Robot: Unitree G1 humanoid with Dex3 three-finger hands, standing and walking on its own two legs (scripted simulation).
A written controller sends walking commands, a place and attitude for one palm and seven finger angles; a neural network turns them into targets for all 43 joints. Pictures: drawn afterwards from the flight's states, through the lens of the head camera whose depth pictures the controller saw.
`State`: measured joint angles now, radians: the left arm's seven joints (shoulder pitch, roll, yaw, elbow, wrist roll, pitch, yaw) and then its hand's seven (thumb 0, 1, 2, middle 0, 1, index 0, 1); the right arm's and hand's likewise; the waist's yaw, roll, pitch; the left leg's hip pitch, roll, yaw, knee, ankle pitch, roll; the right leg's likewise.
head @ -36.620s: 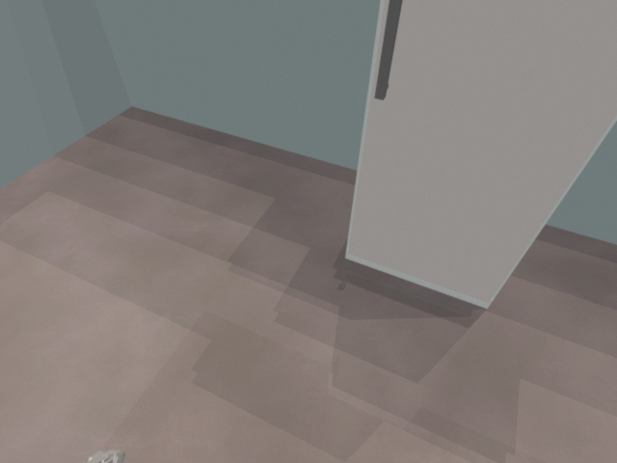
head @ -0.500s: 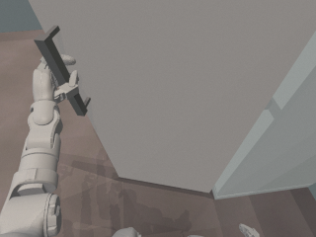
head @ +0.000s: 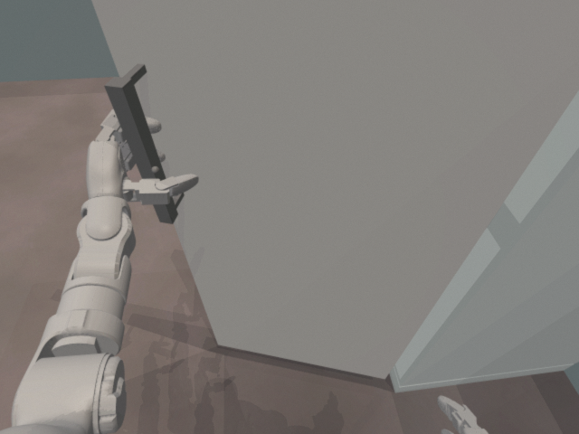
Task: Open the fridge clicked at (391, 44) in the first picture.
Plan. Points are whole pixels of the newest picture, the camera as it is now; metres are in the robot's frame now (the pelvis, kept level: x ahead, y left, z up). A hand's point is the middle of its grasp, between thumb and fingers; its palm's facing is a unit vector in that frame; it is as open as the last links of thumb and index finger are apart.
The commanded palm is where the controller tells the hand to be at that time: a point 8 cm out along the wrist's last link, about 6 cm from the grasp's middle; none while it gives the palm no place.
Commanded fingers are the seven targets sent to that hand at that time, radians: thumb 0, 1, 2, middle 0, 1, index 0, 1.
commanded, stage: loosen the grip on the handle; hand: left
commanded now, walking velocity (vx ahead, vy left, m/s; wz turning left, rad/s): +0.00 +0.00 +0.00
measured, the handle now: (155, 153) +0.46 +0.22 +0.15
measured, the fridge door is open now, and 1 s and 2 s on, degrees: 72 69 69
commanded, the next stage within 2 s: slip the hand off the handle in 0.28 s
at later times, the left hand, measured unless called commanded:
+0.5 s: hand (147, 178) +0.44 +0.23 +0.13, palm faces +0.31 -0.94 -0.16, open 14.6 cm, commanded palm +0.40 +0.28 +0.14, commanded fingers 0.00 -0.55 0.20 -0.25 -1.15 -0.25 -1.15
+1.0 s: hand (98, 175) +0.43 +0.30 +0.13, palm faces +0.32 -0.93 -0.15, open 14.6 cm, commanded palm +0.39 +0.34 +0.14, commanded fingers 0.00 -0.55 0.20 -0.25 -1.15 -0.25 -1.15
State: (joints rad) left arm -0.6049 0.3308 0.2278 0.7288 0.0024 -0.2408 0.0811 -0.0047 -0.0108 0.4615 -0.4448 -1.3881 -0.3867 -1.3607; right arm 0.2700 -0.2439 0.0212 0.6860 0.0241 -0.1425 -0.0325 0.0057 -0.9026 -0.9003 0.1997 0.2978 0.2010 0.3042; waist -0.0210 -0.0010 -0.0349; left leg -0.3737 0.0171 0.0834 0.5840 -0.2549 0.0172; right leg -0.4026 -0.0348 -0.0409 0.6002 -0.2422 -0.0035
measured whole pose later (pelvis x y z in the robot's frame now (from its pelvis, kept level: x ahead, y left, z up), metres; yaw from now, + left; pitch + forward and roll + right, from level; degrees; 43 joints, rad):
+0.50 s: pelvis +0.04 +0.00 +0.00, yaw +0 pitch +6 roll +0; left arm -0.46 0.34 0.29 0.59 -0.04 -0.24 0.05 -0.01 -0.55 0.20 -0.28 -1.16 -0.26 -1.16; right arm 0.26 -0.26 0.00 0.69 0.02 -0.10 -0.07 0.01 -0.90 -0.90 0.20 0.30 0.20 0.30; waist -0.02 0.00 -0.05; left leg -0.39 0.03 0.07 0.61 -0.32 0.01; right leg -0.41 -0.02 -0.05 0.61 -0.29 -0.01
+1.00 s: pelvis +0.04 +0.00 -0.01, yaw +0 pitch +8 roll -1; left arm -0.51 0.48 0.44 0.73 -0.09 -0.30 -0.14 -0.01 -0.55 0.20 -0.25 -1.15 -0.26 -1.15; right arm 0.30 -0.25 0.02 0.69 0.02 -0.06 -0.08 0.01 -0.90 -0.90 0.20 0.30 0.20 0.30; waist -0.02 0.00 -0.06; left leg -0.47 0.04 0.06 0.68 -0.35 0.02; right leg -0.47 -0.02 -0.06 0.64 -0.31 0.00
